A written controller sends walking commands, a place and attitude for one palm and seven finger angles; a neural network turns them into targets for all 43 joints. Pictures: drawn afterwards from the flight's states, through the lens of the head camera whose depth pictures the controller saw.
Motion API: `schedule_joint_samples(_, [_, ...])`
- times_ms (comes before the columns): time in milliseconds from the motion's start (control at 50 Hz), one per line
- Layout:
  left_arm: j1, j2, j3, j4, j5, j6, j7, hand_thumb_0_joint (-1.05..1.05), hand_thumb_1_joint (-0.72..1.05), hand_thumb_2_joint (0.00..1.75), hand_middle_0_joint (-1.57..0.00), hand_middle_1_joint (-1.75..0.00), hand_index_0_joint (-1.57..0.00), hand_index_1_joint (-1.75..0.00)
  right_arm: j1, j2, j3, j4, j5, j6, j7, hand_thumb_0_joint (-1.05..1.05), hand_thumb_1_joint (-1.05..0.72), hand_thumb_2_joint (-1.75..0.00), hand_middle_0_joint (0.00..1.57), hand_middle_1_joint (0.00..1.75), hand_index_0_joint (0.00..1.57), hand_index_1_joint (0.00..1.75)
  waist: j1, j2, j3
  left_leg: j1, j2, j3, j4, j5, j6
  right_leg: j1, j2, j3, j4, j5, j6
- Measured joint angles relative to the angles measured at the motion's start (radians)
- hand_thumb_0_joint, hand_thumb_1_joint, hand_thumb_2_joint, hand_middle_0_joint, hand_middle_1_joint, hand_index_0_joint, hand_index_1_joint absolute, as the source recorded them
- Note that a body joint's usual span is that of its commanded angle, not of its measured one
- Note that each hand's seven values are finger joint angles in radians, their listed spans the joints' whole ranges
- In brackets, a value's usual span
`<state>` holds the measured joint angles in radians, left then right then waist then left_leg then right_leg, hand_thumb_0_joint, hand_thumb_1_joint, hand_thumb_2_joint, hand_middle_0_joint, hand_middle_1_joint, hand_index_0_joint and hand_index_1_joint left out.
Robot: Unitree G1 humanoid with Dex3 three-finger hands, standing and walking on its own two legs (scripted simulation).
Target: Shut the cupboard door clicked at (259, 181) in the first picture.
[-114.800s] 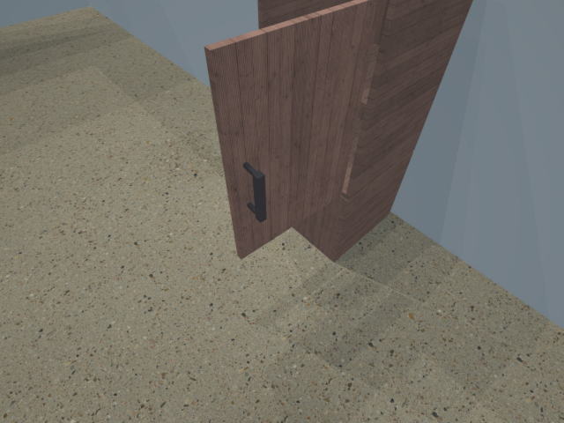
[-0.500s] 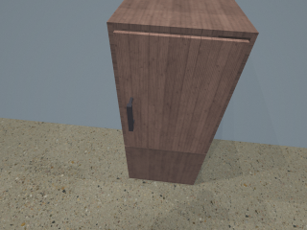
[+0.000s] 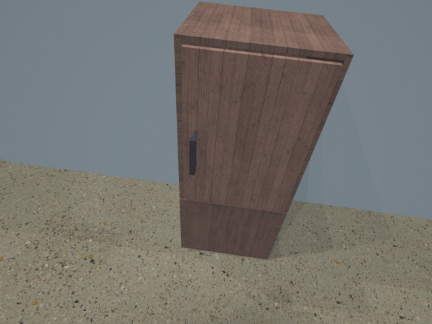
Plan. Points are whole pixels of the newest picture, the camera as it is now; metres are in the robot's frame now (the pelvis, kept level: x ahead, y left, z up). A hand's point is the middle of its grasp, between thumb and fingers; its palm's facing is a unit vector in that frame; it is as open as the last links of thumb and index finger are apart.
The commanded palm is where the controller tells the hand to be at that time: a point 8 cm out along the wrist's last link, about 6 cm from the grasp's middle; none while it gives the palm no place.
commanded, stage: come to a stop and stand still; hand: left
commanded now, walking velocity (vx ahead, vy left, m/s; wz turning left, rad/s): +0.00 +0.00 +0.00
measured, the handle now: (193, 153) +0.65 +0.12 -0.08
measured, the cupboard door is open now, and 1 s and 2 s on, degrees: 0 0 0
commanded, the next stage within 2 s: look again from close up in 1.00 s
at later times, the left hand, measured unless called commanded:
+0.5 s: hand out of the picture +0.00 +0.17 -0.17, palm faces -0.04 -0.98 -0.22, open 7.3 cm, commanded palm none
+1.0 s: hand out of the picture -0.01 +0.16 -0.19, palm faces +0.02 -0.98 -0.21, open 7.3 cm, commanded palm none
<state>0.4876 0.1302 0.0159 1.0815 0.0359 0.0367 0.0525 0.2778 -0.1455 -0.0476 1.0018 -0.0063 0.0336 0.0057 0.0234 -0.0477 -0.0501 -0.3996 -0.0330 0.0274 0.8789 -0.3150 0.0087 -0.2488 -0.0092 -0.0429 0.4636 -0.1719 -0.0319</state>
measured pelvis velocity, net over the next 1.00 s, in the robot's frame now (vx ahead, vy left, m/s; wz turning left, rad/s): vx -0.01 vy -0.01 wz -0.06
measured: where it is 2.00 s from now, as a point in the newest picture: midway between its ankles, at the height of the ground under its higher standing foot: outside the picture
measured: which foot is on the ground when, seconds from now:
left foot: up 0.00-0.04, down 0.06-0.48, up 0.50-0.80, down 0.82-1.00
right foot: down 0.00-0.12, up 0.14-0.44, down 0.46-1.00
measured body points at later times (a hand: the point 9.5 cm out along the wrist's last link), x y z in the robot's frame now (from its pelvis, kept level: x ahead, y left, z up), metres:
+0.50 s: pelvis -0.04 -0.01 +0.00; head -0.03 -0.02 +0.45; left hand +0.00 +0.22 -0.15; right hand -0.13 -0.21 -0.16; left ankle -0.02 +0.11 -0.73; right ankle -0.08 -0.10 -0.74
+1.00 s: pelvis -0.01 -0.01 -0.01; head +0.04 -0.02 +0.43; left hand -0.01 +0.21 -0.17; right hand +0.10 -0.23 -0.16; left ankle +0.06 +0.10 -0.74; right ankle -0.07 -0.10 -0.74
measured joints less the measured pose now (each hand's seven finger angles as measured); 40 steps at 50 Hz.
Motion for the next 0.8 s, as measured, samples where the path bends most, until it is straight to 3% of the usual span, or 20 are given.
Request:
schedule_joint_samples(60, [-0.044, 0.010, -0.002, -0.030, 0.001, -0.011, -0.004, 0.00, 0.91, 0.90, -0.20, -0.30, -0.20, -0.30, 0.043, 0.000, 0.011, 0.003, 0.003, -0.027, -0.011, 0.00, -0.91, -0.90, 0.20, 0.30, 0.20, 0.30, -0.002, 0.006, -0.003, 0.174, 0.031, -0.012, -0.302, -0.025, 0.006, -0.059, 0.008, 0.001, 0.041, -0.001, 0.015])
schedule_joint_samples(80, [-0.071, 0.017, 0.000, -0.036, -0.003, -0.012, -0.006, 0.00, 0.91, 0.90, -0.20, -0.30, -0.20, -0.30, 0.045, 0.009, 0.014, 0.020, 0.001, -0.032, -0.019, 0.00, -0.91, -0.90, 0.20, 0.30, 0.20, 0.30, -0.005, -0.009, 0.009, 0.182, 0.018, -0.009, -0.339, -0.010, 0.013, -0.082, -0.003, 0.009, 0.070, -0.011, 0.022])
schedule_joint_samples(120, [-0.110, 0.030, 0.005, -0.048, -0.010, -0.011, -0.010, 0.00, 0.91, 0.90, -0.20, -0.30, -0.20, -0.30, 0.062, 0.028, 0.026, 0.040, -0.006, -0.028, -0.027, 0.00, -0.91, -0.90, 0.20, 0.30, 0.20, 0.30, 0.000, -0.033, 0.026, 0.180, -0.003, 0.006, -0.350, 0.029, 0.031, -0.094, -0.010, 0.043, 0.090, -0.063, 0.024])
schedule_joint_samples(180, [-0.142, 0.035, 0.009, -0.056, -0.005, -0.004, -0.018, 0.00, 0.91, 0.90, -0.19, -0.30, -0.20, -0.30, 0.094, 0.043, 0.040, 0.063, -0.012, -0.030, -0.035, 0.00, -0.91, -0.90, 0.20, 0.30, 0.20, 0.30, -0.008, -0.023, 0.025, 0.188, -0.005, 0.020, -0.388, 0.069, 0.044, -0.119, -0.001, 0.061, 0.192, -0.141, 0.020])
schedule_joint_samples(240, [-0.157, 0.041, 0.019, -0.064, 0.000, 0.001, -0.028, 0.00, 0.91, 0.90, -0.19, -0.30, -0.20, -0.30, 0.122, 0.056, 0.046, 0.077, -0.016, -0.030, -0.036, 0.00, -0.91, -0.90, 0.20, 0.30, 0.20, 0.30, -0.027, -0.007, 0.012, 0.186, -0.001, 0.024, -0.429, 0.098, 0.051, -0.151, 0.012, 0.059, 0.369, -0.175, 0.013])
schedule_joint_samples(300, [-0.173, 0.049, 0.028, -0.068, 0.000, -0.002, -0.037, 0.00, 0.91, 0.90, -0.19, -0.30, -0.20, -0.30, 0.140, 0.067, 0.046, 0.083, -0.021, -0.039, -0.034, 0.00, -0.91, -0.90, 0.20, 0.30, 0.21, 0.30, -0.042, 0.000, 0.010, 0.181, 0.004, 0.029, -0.473, 0.128, 0.050, -0.153, 0.005, 0.034, 0.434, -0.181, 0.008])
schedule_joint_samples(360, [-0.188, 0.048, 0.028, -0.070, -0.003, -0.003, -0.045, 0.00, 0.91, 0.90, -0.19, -0.30, -0.20, -0.30, 0.148, 0.066, 0.041, 0.085, -0.026, -0.049, -0.035, 0.00, -0.90, -0.90, 0.21, 0.30, 0.21, 0.30, -0.060, 0.014, 0.015, 0.170, 0.013, 0.033, -0.503, 0.150, 0.045, -0.120, -0.005, 0.013, 0.369, -0.214, 0.002])
schedule_joint_samples(440, [-0.203, 0.042, 0.025, -0.074, -0.008, -0.015, -0.043, 0.00, 0.92, 0.90, -0.19, -0.30, -0.20, -0.30, 0.156, 0.052, 0.036, 0.092, -0.028, -0.048, -0.031, 0.00, -0.90, -0.90, 0.21, 0.30, 0.21, 0.30, -0.077, 0.031, 0.025, 0.144, 0.025, 0.034, -0.491, 0.151, 0.025, -0.009, -0.006, -0.001, 0.119, -0.229, -0.008])
schedule_joint_samples(480, [-0.207, 0.039, 0.024, -0.072, -0.010, -0.031, -0.036, 0.00, 0.93, 0.90, -0.19, -0.30, -0.20, -0.30, 0.158, 0.045, 0.034, 0.103, -0.021, -0.043, -0.029, 0.00, -0.90, -0.90, 0.21, 0.30, 0.21, 0.30, -0.067, 0.034, 0.036, 0.117, 0.030, 0.034, -0.425, 0.101, 0.011, 0.041, -0.003, -0.003, 0.011, -0.139, -0.011])
schedule_joint_samples(540, [-0.192, 0.026, 0.018, -0.065, -0.010, -0.046, -0.024, 0.00, 0.94, 0.90, -0.19, -0.30, -0.20, -0.30, 0.154, 0.030, 0.031, 0.118, -0.018, -0.022, -0.019, 0.00, -0.91, -0.90, 0.21, 0.30, 0.21, 0.30, -0.052, 0.043, 0.042, 0.049, 0.035, 0.022, -0.233, -0.065, 0.012, 0.073, 0.007, -0.022, -0.009, -0.119, -0.014])
schedule_joint_samples(620, [-0.146, 0.002, 0.004, -0.044, -0.013, -0.067, -0.021, 0.00, 0.93, 0.90, -0.19, -0.30, -0.20, -0.30, 0.118, -0.001, 0.026, 0.106, -0.015, -0.020, -0.010, 0.00, -0.91, -0.90, 0.20, 0.30, 0.20, 0.30, -0.030, 0.039, 0.053, -0.026, 0.042, 0.025, -0.078, -0.033, -0.001, 0.132, 0.008, -0.022, -0.079, -0.109, -0.020])
schedule_joint_samples(740, [-0.112, -0.030, -0.014, -0.009, -0.010, -0.058, -0.019, 0.00, 0.92, 0.90, -0.20, -0.30, -0.20, -0.30, 0.014, -0.021, 0.028, 0.057, 0.002, -0.019, -0.018, 0.00, -0.91, -0.90, 0.20, 0.30, 0.20, 0.30, -0.003, 0.022, 0.096, -0.013, 0.042, 0.046, -0.199, 0.011, -0.027, 0.160, 0.001, -0.013, -0.064, -0.138, -0.012])
schedule_joint_samples(800, [-0.098, -0.030, -0.014, -0.005, -0.011, -0.042, -0.017, 0.00, 0.91, 0.90, -0.20, -0.30, -0.21, -0.30, -0.038, -0.021, 0.029, 0.027, 0.004, -0.022, -0.022, 0.00, -0.91, -0.90, 0.20, 0.30, 0.20, 0.30, 0.009, 0.014, 0.109, 0.050, 0.036, 0.057, -0.334, 0.142, -0.023, 0.138, -0.001, -0.007, 0.024, -0.198, -0.001])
